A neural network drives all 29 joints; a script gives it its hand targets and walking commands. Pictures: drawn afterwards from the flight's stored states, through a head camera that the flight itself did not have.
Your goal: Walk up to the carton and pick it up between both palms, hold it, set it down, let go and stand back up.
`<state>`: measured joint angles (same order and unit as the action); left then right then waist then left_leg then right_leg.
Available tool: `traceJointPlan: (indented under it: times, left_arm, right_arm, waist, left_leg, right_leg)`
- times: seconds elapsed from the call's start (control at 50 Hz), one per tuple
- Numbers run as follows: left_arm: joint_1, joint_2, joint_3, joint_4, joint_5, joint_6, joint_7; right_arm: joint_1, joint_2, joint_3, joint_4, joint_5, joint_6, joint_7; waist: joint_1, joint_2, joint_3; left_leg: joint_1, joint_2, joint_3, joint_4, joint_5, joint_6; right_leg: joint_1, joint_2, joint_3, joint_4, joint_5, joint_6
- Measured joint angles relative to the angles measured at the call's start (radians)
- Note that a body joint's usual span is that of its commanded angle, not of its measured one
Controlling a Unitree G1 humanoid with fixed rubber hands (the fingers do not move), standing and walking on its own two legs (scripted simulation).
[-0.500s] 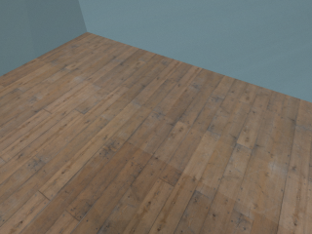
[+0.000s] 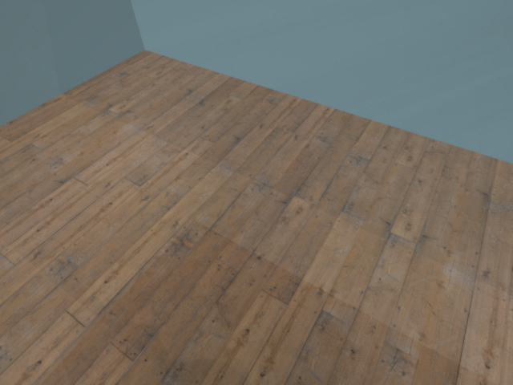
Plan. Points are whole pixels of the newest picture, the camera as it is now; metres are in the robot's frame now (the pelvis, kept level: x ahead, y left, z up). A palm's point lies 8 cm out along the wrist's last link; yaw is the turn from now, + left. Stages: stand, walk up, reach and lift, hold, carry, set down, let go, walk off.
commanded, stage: stand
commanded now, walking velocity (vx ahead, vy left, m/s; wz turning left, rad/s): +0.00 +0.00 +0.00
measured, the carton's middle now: out of the picture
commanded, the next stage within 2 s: walk up in 1.30 s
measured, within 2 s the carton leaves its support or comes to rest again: neither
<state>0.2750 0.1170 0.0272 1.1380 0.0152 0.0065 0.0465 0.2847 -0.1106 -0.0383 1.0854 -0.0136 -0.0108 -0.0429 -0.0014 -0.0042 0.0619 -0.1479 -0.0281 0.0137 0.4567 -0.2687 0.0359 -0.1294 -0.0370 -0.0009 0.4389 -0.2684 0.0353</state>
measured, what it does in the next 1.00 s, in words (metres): stands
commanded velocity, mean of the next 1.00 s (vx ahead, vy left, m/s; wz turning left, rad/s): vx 0.00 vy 0.00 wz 0.00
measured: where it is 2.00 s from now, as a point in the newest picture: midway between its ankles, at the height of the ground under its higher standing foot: outside the picture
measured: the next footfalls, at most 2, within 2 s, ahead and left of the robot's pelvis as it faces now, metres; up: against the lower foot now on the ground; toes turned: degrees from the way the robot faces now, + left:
right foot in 1.86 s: -0.02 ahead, -0.18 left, +0.00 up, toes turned -4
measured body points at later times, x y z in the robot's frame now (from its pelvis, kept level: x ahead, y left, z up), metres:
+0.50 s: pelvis +0.00 +0.00 +0.00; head +0.01 +0.00 +0.45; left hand -0.03 +0.20 -0.17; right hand -0.02 -0.20 -0.16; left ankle -0.01 +0.10 -0.74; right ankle -0.02 -0.14 -0.74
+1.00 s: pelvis +0.00 +0.00 +0.00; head +0.01 +0.01 +0.45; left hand -0.03 +0.20 -0.17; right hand -0.02 -0.20 -0.16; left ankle -0.01 +0.10 -0.74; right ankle -0.02 -0.14 -0.74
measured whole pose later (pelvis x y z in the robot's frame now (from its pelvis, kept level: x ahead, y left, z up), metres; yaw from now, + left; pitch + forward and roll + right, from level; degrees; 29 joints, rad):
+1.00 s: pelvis +0.00 +0.00 +0.00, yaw +0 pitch -2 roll +0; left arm 0.30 0.10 0.00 1.19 0.01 0.00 0.05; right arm 0.30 -0.09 -0.01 1.15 -0.01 -0.02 -0.04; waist 0.00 -0.01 0.05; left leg -0.15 -0.04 0.02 0.43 -0.25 0.04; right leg -0.14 -0.04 0.00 0.43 -0.26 0.04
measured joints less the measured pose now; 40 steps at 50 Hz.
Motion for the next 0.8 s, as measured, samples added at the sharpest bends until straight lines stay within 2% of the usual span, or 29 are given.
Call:
traceJointPlan:
  times: [0.8]
  left_arm:
    - [0.021, -0.016, -0.020, 0.047, -0.002, -0.004, 0.002]
  right_arm:
    - [0.010, 0.017, 0.022, 0.063, 0.002, -0.005, 0.000]
  waist:
    - [-0.001, -0.003, -0.006]
  left_leg:
    - [-0.001, -0.006, 0.002, -0.021, 0.017, 0.003]
  right_leg:
    - [-0.006, -0.006, 0.002, -0.011, 0.012, 0.004]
